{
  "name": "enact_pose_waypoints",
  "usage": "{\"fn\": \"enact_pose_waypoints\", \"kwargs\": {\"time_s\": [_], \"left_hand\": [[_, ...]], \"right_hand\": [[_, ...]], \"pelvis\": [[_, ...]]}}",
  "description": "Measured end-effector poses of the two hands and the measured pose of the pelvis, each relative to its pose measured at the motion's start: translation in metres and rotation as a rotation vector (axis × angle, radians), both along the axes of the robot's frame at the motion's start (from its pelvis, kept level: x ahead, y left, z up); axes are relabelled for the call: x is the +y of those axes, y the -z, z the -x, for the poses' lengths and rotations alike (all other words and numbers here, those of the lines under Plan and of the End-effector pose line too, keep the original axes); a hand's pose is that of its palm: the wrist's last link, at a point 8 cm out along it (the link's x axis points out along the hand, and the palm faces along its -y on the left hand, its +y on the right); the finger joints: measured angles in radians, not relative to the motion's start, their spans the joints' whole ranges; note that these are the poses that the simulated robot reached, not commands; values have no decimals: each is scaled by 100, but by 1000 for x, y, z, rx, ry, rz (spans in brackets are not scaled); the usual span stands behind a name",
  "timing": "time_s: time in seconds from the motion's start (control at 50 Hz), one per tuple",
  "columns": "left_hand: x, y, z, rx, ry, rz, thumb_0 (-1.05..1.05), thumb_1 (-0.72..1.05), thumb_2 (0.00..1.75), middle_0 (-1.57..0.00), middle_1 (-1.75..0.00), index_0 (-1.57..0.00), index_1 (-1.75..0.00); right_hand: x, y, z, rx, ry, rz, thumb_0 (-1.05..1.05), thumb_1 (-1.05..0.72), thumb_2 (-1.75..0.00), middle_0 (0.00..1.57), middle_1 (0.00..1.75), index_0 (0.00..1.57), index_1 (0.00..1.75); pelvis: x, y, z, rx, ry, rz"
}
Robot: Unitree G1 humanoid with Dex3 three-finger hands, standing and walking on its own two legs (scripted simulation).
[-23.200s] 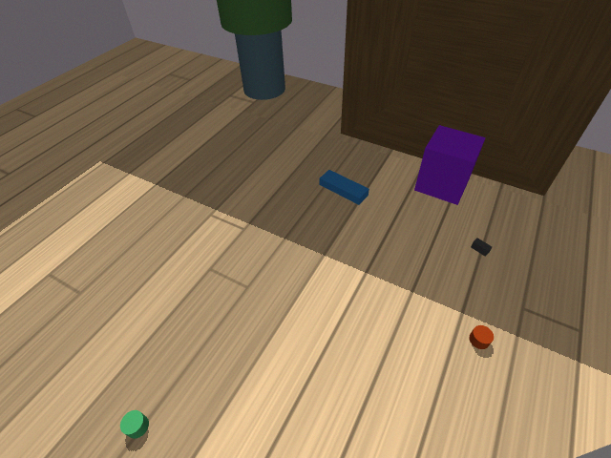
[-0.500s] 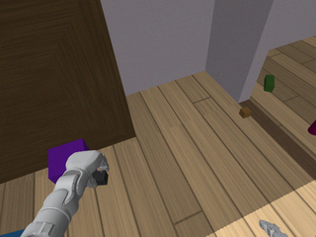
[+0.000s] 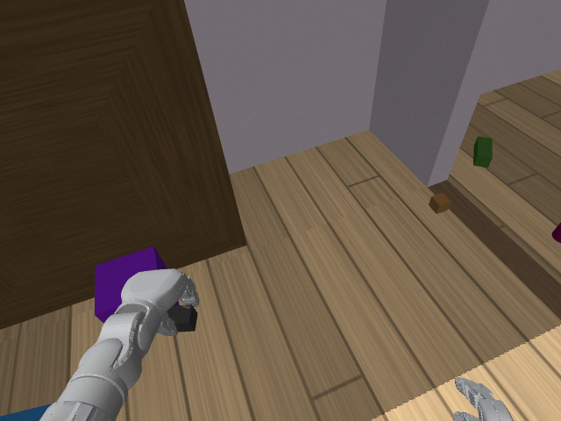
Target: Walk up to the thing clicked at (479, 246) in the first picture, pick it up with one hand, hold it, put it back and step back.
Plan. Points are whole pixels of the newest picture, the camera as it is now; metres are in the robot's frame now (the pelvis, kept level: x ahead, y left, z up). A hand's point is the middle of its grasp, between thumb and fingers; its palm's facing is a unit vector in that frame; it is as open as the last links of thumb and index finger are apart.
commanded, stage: hold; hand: left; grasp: from above
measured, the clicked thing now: (174, 319) +0.31 +0.22 -0.08
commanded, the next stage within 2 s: crouch in 0.64 s
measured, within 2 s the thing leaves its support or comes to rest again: neither
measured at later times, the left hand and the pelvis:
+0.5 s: hand (162, 319) +0.29 +0.22 -0.04, palm faces -0.45 -0.05 -0.89, open 6.2 cm; pelvis +0.00 +0.00 +0.00, yaw +0 degrees
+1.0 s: hand (164, 322) +0.30 +0.23 -0.06, palm faces -0.46 -0.04 -0.89, open 6.2 cm; pelvis +0.01 +0.00 +0.00, yaw +1 degrees
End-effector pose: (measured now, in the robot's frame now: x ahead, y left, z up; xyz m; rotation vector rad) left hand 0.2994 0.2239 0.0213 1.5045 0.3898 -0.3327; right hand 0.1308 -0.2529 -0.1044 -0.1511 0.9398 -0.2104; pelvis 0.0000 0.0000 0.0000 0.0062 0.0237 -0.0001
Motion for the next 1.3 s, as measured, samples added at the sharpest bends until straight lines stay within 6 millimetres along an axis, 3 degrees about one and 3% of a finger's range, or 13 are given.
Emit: {"fn": "enact_pose_waypoints", "kwargs": {"time_s": [0.9, 1.0, 1.12, 1.3], "left_hand": [[8, 5, -5, 4, -4, 4, 0, 56, 0, -107, -5, -110, -2], [9, 23, -3, 11, 2, 1, 0, 55, 0, -109, -3, -112, 0], [12, 62, -4, 28, 10, -32, 0, 55, 0, -110, -1, -112, 0], [15, 142, -31, -26, 38, -77, 0, 54, 0, -110, -1, -112, 0]], "right_hand": [[4, -1, -6, 27, 6, 1, 1, -90, -90, 20, 30, 20, 30], [3, 1, -4, 46, -4, 12, 1, -90, -89, 20, 30, 20, 30], [-3, 15, 10, 108, -21, 40, 1, -89, -89, 20, 30, 20, 30], [-22, 77, 61, 230, 4, 109, 1, -90, -89, 20, 29, 20, 30]], "pelvis": [[3, -2, -8, 5, -5, 2], [3, 1, -6, 27, -11, 2], [3, 15, 1, 103, -23, 9], [6, 79, 20, 299, -26, 34]]}}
